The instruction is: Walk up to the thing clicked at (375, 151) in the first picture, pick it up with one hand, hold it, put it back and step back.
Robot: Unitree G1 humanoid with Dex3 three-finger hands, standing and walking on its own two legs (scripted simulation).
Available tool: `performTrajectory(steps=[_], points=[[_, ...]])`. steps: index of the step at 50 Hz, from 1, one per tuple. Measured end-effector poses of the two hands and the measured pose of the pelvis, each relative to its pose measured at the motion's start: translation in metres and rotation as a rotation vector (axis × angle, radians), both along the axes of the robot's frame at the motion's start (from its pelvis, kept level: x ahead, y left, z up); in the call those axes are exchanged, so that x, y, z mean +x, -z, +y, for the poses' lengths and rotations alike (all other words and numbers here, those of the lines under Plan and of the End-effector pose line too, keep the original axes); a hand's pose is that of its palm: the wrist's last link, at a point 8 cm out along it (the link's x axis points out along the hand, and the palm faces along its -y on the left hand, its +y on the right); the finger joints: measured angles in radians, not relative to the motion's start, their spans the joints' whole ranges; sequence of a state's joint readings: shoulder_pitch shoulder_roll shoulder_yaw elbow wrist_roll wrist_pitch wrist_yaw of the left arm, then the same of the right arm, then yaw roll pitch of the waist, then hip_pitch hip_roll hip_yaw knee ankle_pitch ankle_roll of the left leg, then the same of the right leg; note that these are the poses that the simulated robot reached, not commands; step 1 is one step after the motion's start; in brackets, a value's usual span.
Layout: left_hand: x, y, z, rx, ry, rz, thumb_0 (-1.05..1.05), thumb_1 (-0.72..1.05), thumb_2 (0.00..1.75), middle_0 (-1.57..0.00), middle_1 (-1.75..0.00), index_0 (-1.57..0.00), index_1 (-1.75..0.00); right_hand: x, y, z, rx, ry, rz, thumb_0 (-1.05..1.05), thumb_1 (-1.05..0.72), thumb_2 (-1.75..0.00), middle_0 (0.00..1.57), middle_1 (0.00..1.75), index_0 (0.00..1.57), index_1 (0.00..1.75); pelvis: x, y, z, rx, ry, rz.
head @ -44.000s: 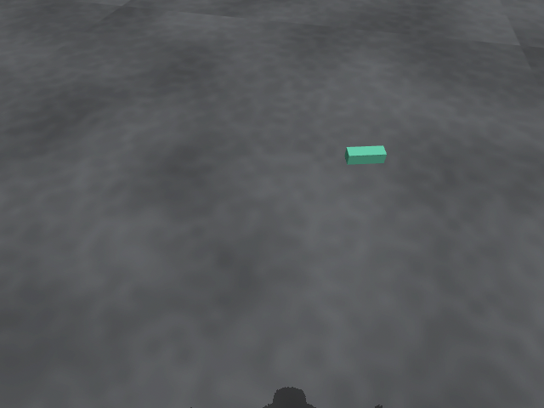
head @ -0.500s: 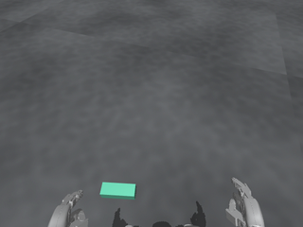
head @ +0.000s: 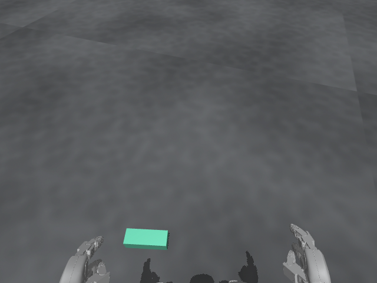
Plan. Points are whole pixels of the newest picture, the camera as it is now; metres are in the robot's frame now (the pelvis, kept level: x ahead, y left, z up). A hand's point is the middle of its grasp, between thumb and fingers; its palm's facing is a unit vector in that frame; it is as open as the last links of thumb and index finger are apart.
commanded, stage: home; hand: left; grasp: from above
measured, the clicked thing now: (146, 239) +0.44 +0.21 -0.68
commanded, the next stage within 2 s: stand in 0.36 s
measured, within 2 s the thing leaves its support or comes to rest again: neither
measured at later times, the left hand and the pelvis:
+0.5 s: hand (106, 281) +0.16 +0.18 -0.06, palm faces +0.02 -0.97 -0.25, open 7.4 cm; pelvis -0.01 +0.00 +0.00, yaw +0 degrees
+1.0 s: hand out of the picture +0.04 +0.24 -0.11, palm faces +0.05 -0.95 -0.32, open 7.4 cm; pelvis -0.01 +0.01 +0.05, yaw +1 degrees
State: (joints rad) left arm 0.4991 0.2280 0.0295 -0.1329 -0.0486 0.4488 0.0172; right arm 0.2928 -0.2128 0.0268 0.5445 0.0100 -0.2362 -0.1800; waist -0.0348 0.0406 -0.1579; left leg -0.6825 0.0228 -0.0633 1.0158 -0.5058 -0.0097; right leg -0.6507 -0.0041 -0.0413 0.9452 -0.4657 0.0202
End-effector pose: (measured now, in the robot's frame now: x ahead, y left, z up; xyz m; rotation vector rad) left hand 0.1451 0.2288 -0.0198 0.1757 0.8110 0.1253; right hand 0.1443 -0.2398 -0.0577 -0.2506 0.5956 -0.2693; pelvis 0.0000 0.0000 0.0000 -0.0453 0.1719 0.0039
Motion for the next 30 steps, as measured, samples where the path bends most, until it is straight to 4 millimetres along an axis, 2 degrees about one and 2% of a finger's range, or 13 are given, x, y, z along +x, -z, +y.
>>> performTrajectory(steps=[23, 27, 30], points=[[-0.006, 0.000, -0.001, 0.002, -0.004, 0.000, 0.01, 0.90, 0.90, -0.20, -0.30, -0.20, -0.30, 0.000, -0.001, -0.001, 0.004, -0.006, -0.010, 0.01, -0.90, -0.90, 0.20, 0.30, 0.21, 0.30, -0.004, 0.001, -0.002, 0.000, -0.003, -0.003], [-0.002, 0.020, 0.011, 0.094, 0.040, -0.023, 0.01, 0.90, 0.90, -0.21, -0.30, -0.20, -0.30, -0.008, 0.015, -0.006, -0.041, -0.140, 0.207, 0.01, -0.90, -0.90, 0.20, 0.30, 0.21, 0.30, -0.012, -0.007, -0.002, 0.028, 0.003, -0.090], [-0.010, 0.033, 0.025, 0.123, 0.035, 0.033, 0.01, 0.90, 0.90, -0.21, -0.30, -0.20, -0.30, -0.021, 0.020, -0.014, -0.024, -0.152, 0.330, 0.01, -0.90, -0.90, 0.20, 0.30, 0.21, 0.30, -0.015, -0.015, -0.002, 0.044, 0.002, -0.126]])
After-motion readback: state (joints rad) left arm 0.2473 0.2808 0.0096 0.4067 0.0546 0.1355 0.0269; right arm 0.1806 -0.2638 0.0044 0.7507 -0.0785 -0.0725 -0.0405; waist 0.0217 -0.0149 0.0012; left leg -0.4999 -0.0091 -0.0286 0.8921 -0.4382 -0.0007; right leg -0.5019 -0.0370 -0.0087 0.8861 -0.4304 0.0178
